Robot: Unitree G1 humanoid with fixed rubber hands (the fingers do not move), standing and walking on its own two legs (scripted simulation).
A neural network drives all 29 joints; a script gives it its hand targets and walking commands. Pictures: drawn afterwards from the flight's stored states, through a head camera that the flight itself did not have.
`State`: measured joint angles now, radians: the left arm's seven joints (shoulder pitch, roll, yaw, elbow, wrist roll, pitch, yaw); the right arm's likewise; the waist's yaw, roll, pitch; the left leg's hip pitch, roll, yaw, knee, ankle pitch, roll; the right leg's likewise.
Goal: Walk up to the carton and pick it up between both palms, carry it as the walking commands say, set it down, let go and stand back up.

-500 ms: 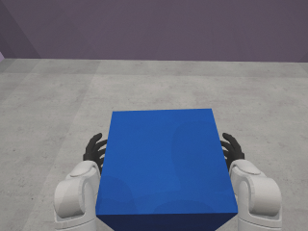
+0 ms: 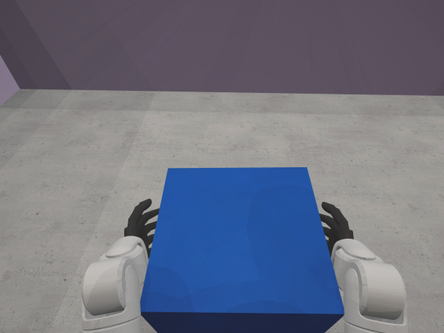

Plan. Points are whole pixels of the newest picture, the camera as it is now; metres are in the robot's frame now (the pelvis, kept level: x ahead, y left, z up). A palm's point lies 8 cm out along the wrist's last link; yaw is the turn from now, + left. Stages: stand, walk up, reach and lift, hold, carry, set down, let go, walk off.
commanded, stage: carry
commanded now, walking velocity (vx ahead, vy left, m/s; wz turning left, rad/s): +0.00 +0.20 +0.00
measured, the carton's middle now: (237, 268) +0.26 +0.00 +0.01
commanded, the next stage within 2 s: none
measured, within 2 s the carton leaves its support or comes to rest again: neither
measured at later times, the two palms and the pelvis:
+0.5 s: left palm (96, 286) +0.19 +0.21 +0.08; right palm (321, 300) +0.18 -0.11 +0.08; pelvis -0.07 +0.06 +0.00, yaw -3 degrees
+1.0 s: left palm (17, 332) +0.14 +0.29 +0.07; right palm out of the picture +0.11 -0.03 +0.08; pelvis -0.13 +0.15 +0.00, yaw -5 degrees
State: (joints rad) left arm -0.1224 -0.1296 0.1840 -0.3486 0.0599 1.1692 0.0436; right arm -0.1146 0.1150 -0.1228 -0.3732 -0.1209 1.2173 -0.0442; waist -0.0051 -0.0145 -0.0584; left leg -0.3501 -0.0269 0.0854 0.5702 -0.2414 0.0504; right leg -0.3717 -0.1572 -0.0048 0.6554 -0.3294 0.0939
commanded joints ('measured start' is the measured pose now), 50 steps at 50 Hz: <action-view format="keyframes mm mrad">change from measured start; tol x16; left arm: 1 -478 -783 -793 -108 -332 29 -226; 50 -443 -801 -786 -133 -358 21 -226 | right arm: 1 -472 818 682 -74 396 -26 241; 50 -445 777 725 -137 390 -40 227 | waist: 1 1 201 -259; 16 24 186 -395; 20 42 -264 -365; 29 15 -213 -310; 32 8 238 -283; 50 42 66 -426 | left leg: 1 187 325 -230 -259 262 102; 16 216 220 -126 -167 271 64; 20 -248 78 -62 252 -177 -86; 22 -194 86 -152 354 -130 -57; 29 108 13 -6 -102 -73 -31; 32 307 365 -333 -222 490 49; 38 171 225 -143 -215 149 111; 50 59 158 -53 -65 304 -23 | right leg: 1 -224 77 -53 468 -269 -36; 11 -155 115 -99 254 -237 -51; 16 81 129 -135 -120 -62 -101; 20 308 -383 461 -338 166 -301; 22 117 -311 328 -377 59 -272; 28 101 -125 85 -195 434 -146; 33 -215 70 -82 362 -306 -24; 36 -229 69 -49 469 -200 -43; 46 -61 120 -116 122 -221 -82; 50 313 -10 23 -252 116 -144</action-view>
